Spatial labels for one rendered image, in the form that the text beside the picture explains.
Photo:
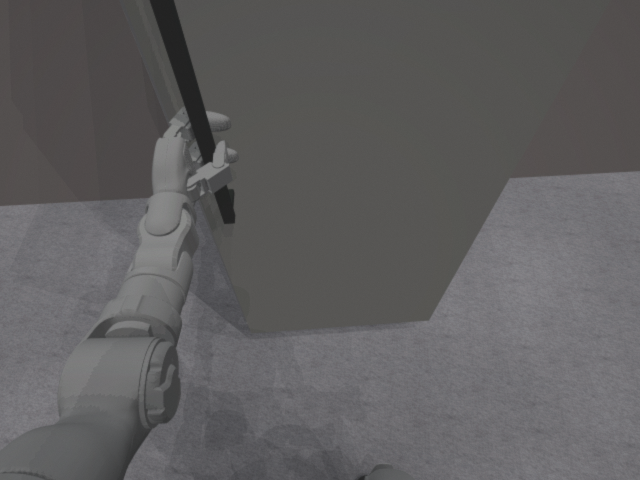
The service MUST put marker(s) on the left robot hand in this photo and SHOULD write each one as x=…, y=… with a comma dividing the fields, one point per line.
x=174, y=164

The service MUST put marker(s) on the left robot forearm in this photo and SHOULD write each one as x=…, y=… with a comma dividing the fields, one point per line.
x=155, y=288

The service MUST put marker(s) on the left robot upper arm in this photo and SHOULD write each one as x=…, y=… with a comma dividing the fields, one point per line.
x=114, y=391

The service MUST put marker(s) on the fridge door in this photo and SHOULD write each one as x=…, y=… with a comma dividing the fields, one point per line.
x=374, y=138

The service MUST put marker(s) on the handle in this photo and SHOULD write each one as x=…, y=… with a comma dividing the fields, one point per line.
x=171, y=31

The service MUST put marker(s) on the robot right shin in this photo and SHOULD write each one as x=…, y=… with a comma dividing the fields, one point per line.
x=381, y=466

